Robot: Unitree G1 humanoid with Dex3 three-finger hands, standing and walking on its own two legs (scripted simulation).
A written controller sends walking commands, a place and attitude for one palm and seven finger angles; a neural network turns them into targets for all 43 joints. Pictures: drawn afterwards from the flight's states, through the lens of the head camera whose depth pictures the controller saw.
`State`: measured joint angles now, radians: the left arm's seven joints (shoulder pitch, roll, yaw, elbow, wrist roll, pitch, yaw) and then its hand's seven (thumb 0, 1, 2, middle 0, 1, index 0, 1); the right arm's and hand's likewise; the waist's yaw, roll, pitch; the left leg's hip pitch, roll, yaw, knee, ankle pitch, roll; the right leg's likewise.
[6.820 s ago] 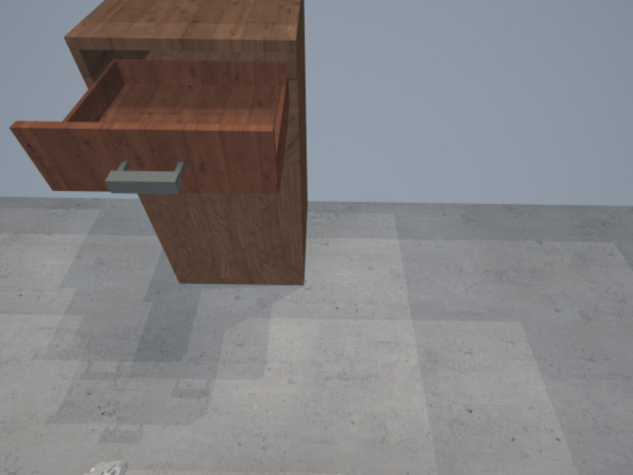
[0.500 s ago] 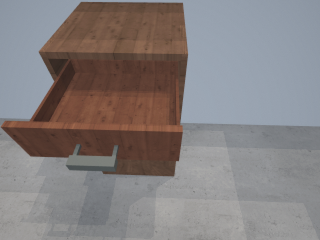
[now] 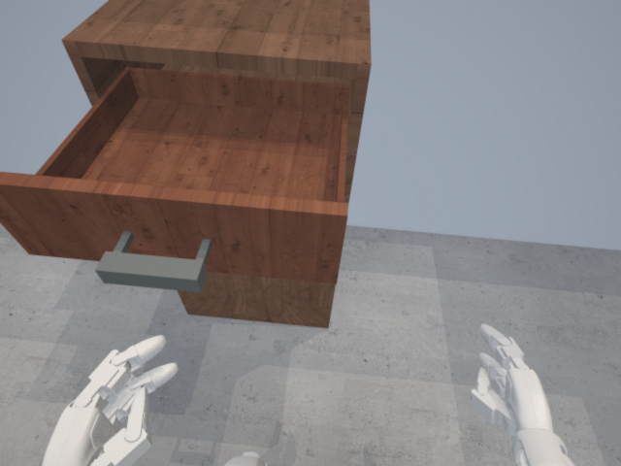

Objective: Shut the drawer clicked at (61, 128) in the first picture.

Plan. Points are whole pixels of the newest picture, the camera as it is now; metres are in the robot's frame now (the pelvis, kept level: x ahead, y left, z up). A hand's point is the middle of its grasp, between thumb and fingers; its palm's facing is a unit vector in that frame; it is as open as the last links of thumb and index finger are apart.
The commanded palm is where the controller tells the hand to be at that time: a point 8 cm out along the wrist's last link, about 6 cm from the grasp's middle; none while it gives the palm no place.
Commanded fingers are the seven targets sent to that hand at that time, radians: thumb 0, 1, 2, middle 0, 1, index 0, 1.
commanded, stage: raise the hand and make a fist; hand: left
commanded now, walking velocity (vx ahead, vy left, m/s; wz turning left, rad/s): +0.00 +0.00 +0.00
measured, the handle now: (159, 256) +0.33 +0.21 +0.10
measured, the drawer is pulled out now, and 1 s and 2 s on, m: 0.29 0.29 0.29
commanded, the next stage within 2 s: bring the fist close to the handle in 1.52 s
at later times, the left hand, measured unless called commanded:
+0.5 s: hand (112, 405) +0.16 +0.20 +0.10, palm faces +0.02 -1.00 -0.07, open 3.7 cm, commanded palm +0.11 +0.25 +0.12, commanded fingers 0.00 0.90 0.90 -1.10 -1.27 -1.10 -1.27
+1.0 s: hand (101, 393) +0.15 +0.18 +0.17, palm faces +0.00 -1.00 -0.09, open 3.2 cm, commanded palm +0.10 +0.23 +0.19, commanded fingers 0.00 0.90 0.90 -1.40 -1.60 -1.40 -1.60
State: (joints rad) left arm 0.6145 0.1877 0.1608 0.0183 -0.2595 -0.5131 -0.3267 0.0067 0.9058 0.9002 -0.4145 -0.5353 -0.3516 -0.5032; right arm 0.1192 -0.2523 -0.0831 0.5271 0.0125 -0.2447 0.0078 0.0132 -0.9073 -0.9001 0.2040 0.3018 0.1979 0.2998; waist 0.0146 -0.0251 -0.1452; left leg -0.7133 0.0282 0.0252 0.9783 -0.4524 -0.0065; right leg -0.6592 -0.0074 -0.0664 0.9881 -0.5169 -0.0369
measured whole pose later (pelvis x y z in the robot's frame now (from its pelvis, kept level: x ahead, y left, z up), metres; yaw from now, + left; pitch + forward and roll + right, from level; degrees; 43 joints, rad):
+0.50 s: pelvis +0.00 +0.00 +0.02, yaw +0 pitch +7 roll -1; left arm 0.63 0.24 0.24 -0.17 -0.35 -0.31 -0.34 0.02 0.90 0.90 -0.91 -1.07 -0.90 -1.07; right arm 0.31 -0.25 -0.02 0.61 0.06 -0.28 -0.07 0.02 -0.90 -0.90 0.21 0.30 0.20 0.30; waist 0.00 0.04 -0.12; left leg -0.57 0.03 0.01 0.85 -0.40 -0.01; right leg -0.51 0.00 -0.08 0.84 -0.46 -0.03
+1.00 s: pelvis +0.01 +0.03 +0.03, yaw +1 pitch +2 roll -1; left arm 0.70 0.23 0.08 -0.60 -0.23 -0.05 -0.20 0.02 0.90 0.90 -1.36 -1.56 -1.36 -1.56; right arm 0.21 -0.19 0.09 0.51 0.06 -0.29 -0.02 0.02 -0.90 -0.90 0.21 0.30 0.20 0.30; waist 0.06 0.05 -0.12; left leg -0.42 0.00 0.02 0.78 -0.39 0.03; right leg -0.33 -0.02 -0.08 0.73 -0.43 0.01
